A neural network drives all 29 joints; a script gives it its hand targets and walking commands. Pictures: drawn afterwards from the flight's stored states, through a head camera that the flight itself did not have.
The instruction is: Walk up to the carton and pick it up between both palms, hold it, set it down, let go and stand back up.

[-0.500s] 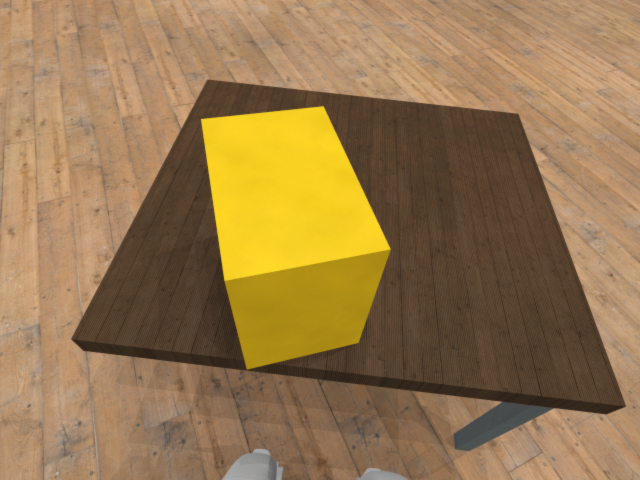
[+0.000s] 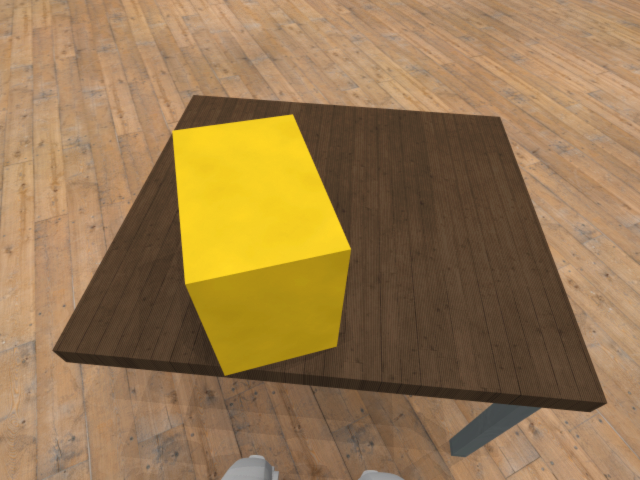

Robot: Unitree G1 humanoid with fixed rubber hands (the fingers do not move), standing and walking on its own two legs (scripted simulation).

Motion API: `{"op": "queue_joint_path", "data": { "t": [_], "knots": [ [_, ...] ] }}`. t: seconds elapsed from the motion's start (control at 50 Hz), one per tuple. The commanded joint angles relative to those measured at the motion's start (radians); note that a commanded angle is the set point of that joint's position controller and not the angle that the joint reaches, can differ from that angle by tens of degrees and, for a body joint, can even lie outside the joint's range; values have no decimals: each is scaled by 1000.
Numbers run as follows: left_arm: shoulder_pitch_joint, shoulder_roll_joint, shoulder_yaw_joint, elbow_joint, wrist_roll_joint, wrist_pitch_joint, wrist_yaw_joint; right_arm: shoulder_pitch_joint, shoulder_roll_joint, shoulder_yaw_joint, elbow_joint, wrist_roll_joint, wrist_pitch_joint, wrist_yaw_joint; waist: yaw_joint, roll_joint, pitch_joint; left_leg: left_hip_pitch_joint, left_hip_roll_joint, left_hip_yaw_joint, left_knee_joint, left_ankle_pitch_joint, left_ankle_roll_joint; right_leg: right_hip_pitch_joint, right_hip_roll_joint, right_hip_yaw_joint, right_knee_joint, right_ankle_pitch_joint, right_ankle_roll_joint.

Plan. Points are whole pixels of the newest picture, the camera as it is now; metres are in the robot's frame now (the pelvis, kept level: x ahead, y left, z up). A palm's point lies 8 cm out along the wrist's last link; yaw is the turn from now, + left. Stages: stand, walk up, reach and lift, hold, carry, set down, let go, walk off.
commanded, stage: walk up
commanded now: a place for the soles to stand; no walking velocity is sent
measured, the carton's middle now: (258, 244) +0.47 +0.12 -0.01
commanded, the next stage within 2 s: none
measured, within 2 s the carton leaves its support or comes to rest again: neither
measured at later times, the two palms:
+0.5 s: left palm out of the picture +0.07 +0.30 -0.10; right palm out of the picture +0.07 -0.33 -0.09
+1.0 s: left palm out of the picture +0.08 +0.30 -0.11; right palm out of the picture +0.07 -0.33 -0.09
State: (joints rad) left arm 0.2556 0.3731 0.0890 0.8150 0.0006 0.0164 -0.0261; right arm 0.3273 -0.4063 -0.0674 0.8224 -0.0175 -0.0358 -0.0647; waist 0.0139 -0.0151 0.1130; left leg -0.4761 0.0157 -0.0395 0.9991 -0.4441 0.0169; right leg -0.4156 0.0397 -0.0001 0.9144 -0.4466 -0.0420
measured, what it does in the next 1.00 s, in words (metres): steps on the spot: left foot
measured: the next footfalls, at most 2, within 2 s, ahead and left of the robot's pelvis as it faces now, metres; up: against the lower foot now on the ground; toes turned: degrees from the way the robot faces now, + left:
left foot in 0.10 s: +0.09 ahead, +0.14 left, +0.00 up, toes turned -1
left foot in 1.60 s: +0.05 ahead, +0.18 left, +0.00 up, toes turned +2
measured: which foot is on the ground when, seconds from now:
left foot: up 0.00-0.08, down 0.10-1.00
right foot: down 0.00-1.00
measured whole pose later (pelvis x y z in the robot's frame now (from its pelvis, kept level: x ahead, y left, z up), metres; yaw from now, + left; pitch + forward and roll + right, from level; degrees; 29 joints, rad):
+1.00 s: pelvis +0.01 -0.01 +0.00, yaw +1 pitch -3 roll +0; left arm 0.24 0.37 0.09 0.82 0.00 0.01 -0.03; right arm 0.32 -0.41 -0.07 0.82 -0.02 -0.06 -0.06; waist 0.01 -0.01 0.12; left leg -0.44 0.03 -0.05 0.91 -0.43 -0.01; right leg -0.40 0.03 -0.01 0.93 -0.48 -0.04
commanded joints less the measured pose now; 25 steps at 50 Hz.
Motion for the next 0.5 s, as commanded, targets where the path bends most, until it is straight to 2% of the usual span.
{"op": "queue_joint_path", "data": {
  "t": [0.0, 0.02, 0.04, 0.06, 0.08, 0.1, 0.12, 0.14, 0.16, 0.18, 0.2, 0.22, 0.24, 0.26, 0.28, 0.3, 0.32, 0.34, 0.36, 0.38, 0.4, 0.42, 0.44, 0.46, 0.48],
  "knots": [
    [-36, 285, 62, -73, 41, -33, 17, 3, -238, -58, -20, 5, -34, -3, 1, -148, -61, -18, 15, 20, -81, -122, 28, 56, -277, 401, -400, 224, -113],
    [-70, 283, 56, -77, 39, -28, 16, 33, -232, -56, -8, 6, -37, -2, -20, -140, -71, 60, 11, 31, -128, -50, 34, 5, -266, 354, -372, 214, -104],
    [-113, 268, 50, -88, 33, -21, 14, 76, -218, -59, -2, 4, -43, -1, -54, -103, -77, 189, -5, 55, -251, 40, 40, -85, -230, 286, -321, 202, -97],
    [-120, 236, 37, -92, 27, -17, 10, 124, -227, -61, 5, -4, -55, -5, -89, -74, -92, 296, 7, 1, -356, 64, 57, -166, -185, 215, -215, 232, -77],
    [-111, 198, 34, -95, 20, -17, 9, 168, -285, -80, 5, -14, -61, -15, -102, 90, -124, 352, 113, -227, -456, -2, 104, -229, -100, 119, 5, 230, -28],
    [-77, 188, 36, -93, 20, -9, 13, 92, -341, -83, -23, -23, -64, -16, -63, 211, -105, 265, 304, -589, -599, -17, 198, -257, -7, 29, 151, -29, 33],
    [-79, 242, 53, -83, 26, 1, 19, 42, -353, -83, -38, -12, -64, -17, -53, 140, -82, 185, 360, -676, -607, -6, 282, -220, -30, 88, 221, -168, 34],
    [-56, 258, 61, -78, 27, -2, 16, 2, -349, -76, -44, -11, -66, -19, -28, 118, -64, 138, 357, -637, -586, 34, 289, -191, -46, 96, 235, -173, 27],
    [-62, 254, 59, -80, 23, -7, 14, -19, -336, -72, -53, -15, -69, -20, -28, 112, -54, 140, 337, -573, -540, 101, 286, -191, -63, 106, 193, -168, 20],
    [-44, 246, 58, -73, 22, -11, 12, -19, -332, -65, -48, -15, -68, -19, -24, 138, -57, 139, 320, -536, -523, 98, 274, -177, -74, 96, 148, -160, 15],
    [-20, 245, 60, -66, 29, -21, 8, -35, -330, -65, -53, -15, -65, -15, -10, 163, -68, 93, 292, -485, -503, 39, 252, -117, -76, 70, 74, -132, 4],
    [-6, 237, 62, -54, 27, -26, 6, -51, -321, -63, -54, -17, -62, -11, -3, 155, -74, 49, 274, -453, -472, 19, 235, -46, -80, 55, -31, -61, -3],
    [23, 237, 61, -42, 34, -34, 7, -63, -310, -58, -59, -14, -57, -6, 21, 115, -94, 23, 233, -402, -421, 38, 194, 35, -68, 51, -146, -10, -17],
    [66, 245, 68, -24, 44, -38, 12, -93, -274, -49, -61, -7, -49, -2, 48, 71, -107, -42, 182, -327, -314, 49, 151, 109, -88, 121, -250, -21, -18],
    [93, 282, 73, -16, 52, -48, 14, -99, -228, -37, -72, -2, -42, -2, 59, -87, -94, -171, 66, -163, -83, 26, 77, 193, -175, 347, -432, -77, -47],
    [33, 316, 74, -34, 39, -55, 15, -82, -193, -31, -64, 9, -34, -4, 34, -149, -33, -284, -40, 25, 48, -82, 10, 228, -281, 526, -517, 32, -64],
    [23, 314, 71, -46, 43, -53, 17, -110, -224, -43, -53, 4, -26, -10, 49, -73, -29, -247, -19, -27, 41, -128, 15, 153, -344, 596, -547, 43, -88],
    [4, 315, 72, -39, 39, -51, 21, -87, -242, -52, -43, 11, -22, -8, 26, -66, -6, -223, -1, -23, 51, -115, 13, 141, -337, 558, -540, 58, -81],
    [-10, 312, 74, -46, 45, -48, 25, -80, -256, -59, -37, 12, -21, -4, 23, -80, -4, -212, 1, -15, 36, -110, 16, 152, -329, 546, -532, 83, -66],
    [-11, 309, 71, -43, 45, -48, 28, -52, -255, -57, -31, 13, -22, -1, 18, -99, -9, -197, 13, -15, 11, -105, 14, 176, -307, 481, -503, 133, -49],
    [-14, 302, 69, -49, 42, -49, 29, -49, -250, -60, -30, 14, -23, -1, 19, -127, -21, -165, 19, -3, -19, -104, 13, 185, -295, 456, -470, 236, -44],
    [-11, 297, 65, -57, 41, -49, 28, -38, -243, -57, -33, 12, -28, 0, 11, -124, -50, -134, 19, -1, -52, -118, 12, 192, -300, 444, -428, 359, -66],
    [-8, 301, 60, -52, 38, -46, 27, -41, -246, -61, -34, 9, -31, -1, 16, -119, -69, -83, 20, 5, -63, -125, 12, 178, -304, 423, -406, 395, -72],
    [-22, 299, 58, -53, 35, -42, 26, -21, -238, -56, -28, 8, -35, -2, 2, -151, -71, -34, 21, 16, -114, -105, 21, 135, -281, 376, -360, 431, -86],
    [-51, 290, 56, -64, 33, -38, 24, 1, -229, -58, -24, 11, -40, -3, -17, -138, -77, 28, 14, 24, -190, -48, 27, 89, -260, 338, -320, 456, -71]
  ]
}}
